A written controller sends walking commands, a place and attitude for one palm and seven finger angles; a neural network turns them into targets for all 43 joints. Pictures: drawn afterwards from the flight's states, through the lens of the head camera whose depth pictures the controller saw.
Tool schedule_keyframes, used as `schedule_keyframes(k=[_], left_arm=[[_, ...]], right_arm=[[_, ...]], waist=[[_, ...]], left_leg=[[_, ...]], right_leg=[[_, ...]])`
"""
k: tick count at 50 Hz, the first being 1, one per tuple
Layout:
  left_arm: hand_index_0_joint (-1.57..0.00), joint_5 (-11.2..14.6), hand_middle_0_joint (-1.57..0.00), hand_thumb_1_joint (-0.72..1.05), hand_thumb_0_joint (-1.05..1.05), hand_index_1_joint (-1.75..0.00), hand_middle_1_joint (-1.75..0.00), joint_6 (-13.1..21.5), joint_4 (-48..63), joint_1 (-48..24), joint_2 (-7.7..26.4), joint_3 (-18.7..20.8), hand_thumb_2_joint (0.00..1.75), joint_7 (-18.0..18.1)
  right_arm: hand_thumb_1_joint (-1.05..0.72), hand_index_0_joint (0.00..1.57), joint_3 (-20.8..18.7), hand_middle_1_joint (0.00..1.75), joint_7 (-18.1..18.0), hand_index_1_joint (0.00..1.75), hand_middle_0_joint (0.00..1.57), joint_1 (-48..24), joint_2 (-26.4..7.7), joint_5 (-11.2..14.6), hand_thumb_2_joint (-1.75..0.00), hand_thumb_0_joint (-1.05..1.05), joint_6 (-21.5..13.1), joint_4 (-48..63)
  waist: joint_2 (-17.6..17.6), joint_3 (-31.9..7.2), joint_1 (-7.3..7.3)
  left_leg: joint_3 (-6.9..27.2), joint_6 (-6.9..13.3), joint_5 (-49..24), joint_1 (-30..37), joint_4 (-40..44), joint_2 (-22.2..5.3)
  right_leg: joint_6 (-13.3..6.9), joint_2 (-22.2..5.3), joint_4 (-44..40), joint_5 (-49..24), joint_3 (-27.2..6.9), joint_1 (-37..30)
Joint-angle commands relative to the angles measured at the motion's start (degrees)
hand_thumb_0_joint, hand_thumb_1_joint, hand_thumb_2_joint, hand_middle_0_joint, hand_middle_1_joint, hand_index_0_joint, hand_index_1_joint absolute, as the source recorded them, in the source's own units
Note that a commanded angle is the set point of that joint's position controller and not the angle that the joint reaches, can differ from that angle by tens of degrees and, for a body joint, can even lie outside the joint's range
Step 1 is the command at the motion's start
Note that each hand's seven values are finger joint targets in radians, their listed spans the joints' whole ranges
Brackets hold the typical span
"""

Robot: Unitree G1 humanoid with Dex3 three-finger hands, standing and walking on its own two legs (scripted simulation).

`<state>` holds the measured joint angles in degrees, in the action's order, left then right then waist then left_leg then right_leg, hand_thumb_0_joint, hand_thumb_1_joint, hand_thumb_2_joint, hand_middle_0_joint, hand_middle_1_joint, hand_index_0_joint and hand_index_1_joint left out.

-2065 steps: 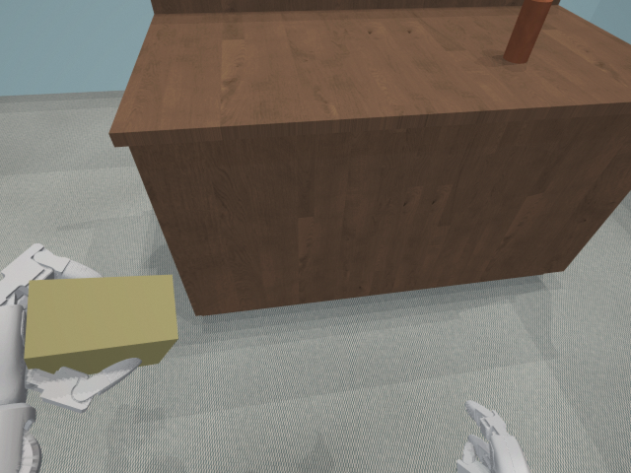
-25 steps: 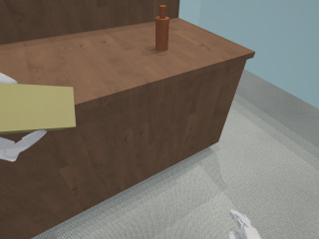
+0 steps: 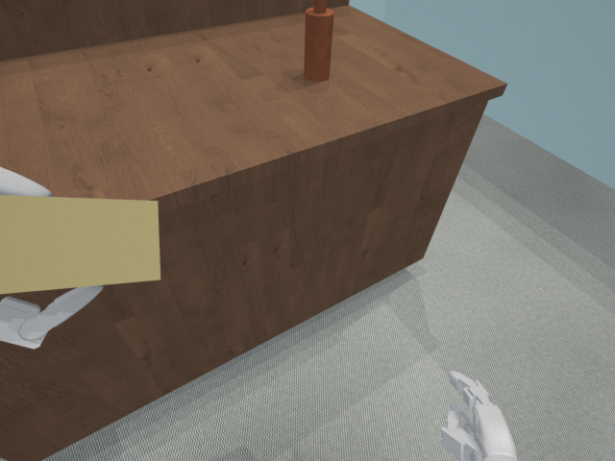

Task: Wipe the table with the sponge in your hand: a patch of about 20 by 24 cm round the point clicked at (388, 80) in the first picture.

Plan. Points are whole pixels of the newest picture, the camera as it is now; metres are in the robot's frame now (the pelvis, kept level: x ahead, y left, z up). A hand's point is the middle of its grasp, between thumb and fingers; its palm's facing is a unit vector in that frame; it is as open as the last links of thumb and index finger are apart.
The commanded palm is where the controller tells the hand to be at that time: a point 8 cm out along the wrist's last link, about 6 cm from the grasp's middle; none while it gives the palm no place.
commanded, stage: stop stepping back and stand still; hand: left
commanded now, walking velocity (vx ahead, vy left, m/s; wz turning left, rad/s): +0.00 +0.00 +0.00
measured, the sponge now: (94, 245) +0.24 +0.20 +0.24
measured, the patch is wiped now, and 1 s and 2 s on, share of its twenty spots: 1.00 1.00 1.00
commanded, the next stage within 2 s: stand and wait in 0.10 s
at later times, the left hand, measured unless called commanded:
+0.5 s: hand (14, 243) +0.22 +0.24 +0.26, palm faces +0.48 -0.80 -0.35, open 10.4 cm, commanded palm +0.16 +0.29 +0.28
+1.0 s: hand (13, 240) +0.22 +0.24 +0.26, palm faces +0.50 -0.79 -0.35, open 10.4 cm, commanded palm +0.16 +0.28 +0.28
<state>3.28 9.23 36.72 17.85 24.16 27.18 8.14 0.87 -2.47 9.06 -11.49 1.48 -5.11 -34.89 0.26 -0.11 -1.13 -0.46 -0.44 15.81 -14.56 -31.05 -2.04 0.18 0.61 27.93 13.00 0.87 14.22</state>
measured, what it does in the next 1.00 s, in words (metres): stands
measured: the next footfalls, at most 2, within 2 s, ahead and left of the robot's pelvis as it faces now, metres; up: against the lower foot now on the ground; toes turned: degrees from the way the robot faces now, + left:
none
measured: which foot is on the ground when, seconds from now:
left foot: down 0.00-1.00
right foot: down 0.00-1.00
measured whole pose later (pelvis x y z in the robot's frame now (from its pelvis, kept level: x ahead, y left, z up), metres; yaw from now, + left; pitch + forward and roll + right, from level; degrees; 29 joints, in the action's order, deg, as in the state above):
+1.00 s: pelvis +0.00 +0.00 +0.00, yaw +0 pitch +0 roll -1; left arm 3.3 10.0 35.9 17.3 23.9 27.2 8.9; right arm 0.7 -2.8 9.1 -11.7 1.2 -4.2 -36.1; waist 1.6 0.7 -0.1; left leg -0.8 -0.2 14.1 -13.9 -28.1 -2.1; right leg 0.5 0.7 23.4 10.3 0.5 12.9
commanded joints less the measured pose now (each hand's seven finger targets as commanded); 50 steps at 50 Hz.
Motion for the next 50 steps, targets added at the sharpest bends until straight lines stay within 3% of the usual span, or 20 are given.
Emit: schedule_keyframes(k=[1, 3, 13, 17, 20, 26, 30, 34, 40, 42, 47, 50], left_arm=[[-1.20, 0.9, -1.20, 0.10, 0.00, -1.60, -1.60, 4.0, 13.5, -6.8, 12.9, 8.0, 1.30, 1.7], [-1.20, 0.9, -1.20, 0.10, 0.00, -1.60, -1.60, 4.0, 12.9, -8.7, 12.3, 7.4, 1.30, 1.8], [-1.20, 0.6, -1.20, 0.10, 0.00, -1.60, -1.60, 2.9, 9.0, -10.0, 10.2, 4.6, 1.30, 1.3], [-1.20, 0.6, -1.20, 0.10, 0.00, -1.60, -1.60, 3.4, 11.3, -8.8, 11.1, 5.7, 1.30, 1.6], [-1.20, 0.7, -1.20, 0.10, 0.00, -1.60, -1.60, 3.6, 13.1, -7.8, 12.0, 6.5, 1.30, 1.7], [-1.20, 0.9, -1.20, 0.10, 0.00, -1.60, -1.60, 3.7, 10.2, -6.1, 11.3, 6.7, 1.30, 1.9], [-1.20, 0.7, -1.20, 0.10, 0.00, -1.60, -1.60, 3.7, 10.1, -6.9, 11.3, 6.5, 1.30, 1.8], [-1.20, 0.7, -1.20, 0.10, 0.00, -1.60, -1.60, 3.8, 10.0, -6.8, 11.1, 6.4, 1.30, 1.9], [-1.20, 0.6, -1.20, 0.10, 0.00, -1.60, -1.60, 4.0, 11.9, -6.2, 11.7, 6.9, 1.30, 2.0], [-1.20, 0.7, -1.20, 0.10, 0.00, -1.60, -1.60, 3.8, 10.5, -5.9, 11.1, 6.5, 1.30, 2.0], [-1.20, 0.7, -1.20, 0.10, 0.00, -1.60, -1.60, 3.9, 10.5, -7.7, 11.0, 6.3, 1.30, 2.1], [-1.20, 0.7, -1.20, 0.10, 0.00, -1.60, -1.60, 3.6, 9.5, -6.8, 11.1, 6.5, 1.30, 2.0]], right_arm=[[-0.90, 0.20, -2.3, 0.30, -0.4, 0.30, 0.20, -6.5, -6.7, -0.1, -0.90, 0.00, -2.7, 8.7], [-0.90, 0.20, -2.4, 0.30, -0.4, 0.30, 0.20, -6.4, -6.9, -0.1, -0.90, 0.00, -2.6, 8.3], [-0.90, 0.20, -2.1, 0.30, -0.5, 0.30, 0.20, -7.1, -6.7, -0.2, -0.90, 0.00, -1.9, 8.5], [-0.90, 0.20, -2.1, 0.30, -0.6, 0.30, 0.20, -7.1, -6.6, -0.3, -0.90, 0.00, -2.0, 8.7], [-0.90, 0.20, -2.3, 0.30, -0.5, 0.30, 0.20, -7.3, -6.8, -0.4, -0.90, 0.00, -2.1, 8.8], [-0.90, 0.20, -2.5, 0.30, -0.6, 0.30, 0.20, -6.7, -6.7, -0.1, -0.90, 0.00, -2.1, 8.2], [-0.90, 0.20, -2.8, 0.30, -0.5, 0.30, 0.20, -6.8, -7.1, -0.1, -0.90, 0.00, -2.1, 8.3], [-0.90, 0.20, -2.9, 0.30, -0.6, 0.30, 0.20, -6.5, -7.1, -0.1, -0.90, 0.00, -2.0, 8.2], [-0.90, 0.20, -2.9, 0.30, -0.6, 0.30, 0.20, -6.7, -7.2, -0.2, -0.90, 0.00, -2.3, 8.4], [-0.90, 0.20, -2.7, 0.30, -0.6, 0.30, 0.20, -6.6, -6.9, -0.2, -0.90, 0.00, -2.2, 8.1], [-0.90, 0.20, -2.7, 0.30, -0.6, 0.30, 0.20, -6.6, -7.0, -0.1, -0.90, 0.00, -2.1, 8.1], [-0.90, 0.20, -2.8, 0.30, -0.6, 0.30, 0.20, -6.6, -7.1, -0.1, -0.90, 0.00, -2.0, 8.4]], waist=[[6.1, -9.7, 0.82], [6.8, -9.5, 0.61], [3.3, -7.1, 0.46], [4.1, -8.6, 0.70], [6.6, -8.9, 0.74], [3.4, -8.2, 0.59], [4.6, -7.7, 0.42], [2.5, -7.7, 0.55], [5.4, -8.5, 0.62], [4.0, -7.6, 0.60], [5.0, -7.7, 0.54], [3.9, -7.9, 0.58]], left_leg=[[5.7, 2.5, -17.1, 2.8, 6.4, -5.2], [5.2, 2.1, -15.3, 3.1, 6.6, -4.9], [4.8, 1.8, -4.1, 1.0, 7.7, -3.5], [5.1, 1.9, -6.6, 1.5, 8.5, -3.8], [5.5, 1.7, -9.8, 1.9, 9.1, -4.1], [4.6, 1.5, -9.2, 1.6, 7.5, -3.9], [4.6, 1.5, -6.6, 1.9, 7.6, -3.5], [4.6, 1.6, -5.1, 1.1, 8.0, -3.6], [5.0, 1.7, -7.8, 1.8, 8.5, -3.9], [4.7, 1.6, -6.9, 1.4, 8.3, -3.9], [4.8, 1.6, -5.5, 1.7, 9.1, -4.0], [4.8, 1.6, -6.5, 1.6, 8.8, -3.8]], right_leg=[[-0.4, -2.5, -2.0, -13.9, -3.7, -5.6], [-0.6, -2.4, -2.9, -13.7, -3.9, -5.7], [-0.9, -3.3, -7.5, -8.3, -5.7, -4.8], [-0.8, -3.1, -6.3, -9.6, -4.7, -5.8], [-0.8, -2.8, -5.2, -10.9, -3.9, -6.1], [-0.8, -3.4, -6.8, -11.1, -5.2, -6.0], [-1.1, -3.8, -7.5, -9.3, -5.8, -4.8], [-0.9, -3.4, -7.8, -7.8, -5.5, -5.3], [-0.9, -3.3, -6.4, -9.7, -4.7, -5.7], [-0.7, -3.2, -6.9, -9.2, -5.0, -5.2], [-0.8, -2.8, -6.6, -8.3, -4.7, -5.0], [-0.8, -3.0, -6.9, -9.2, -4.7, -5.6]])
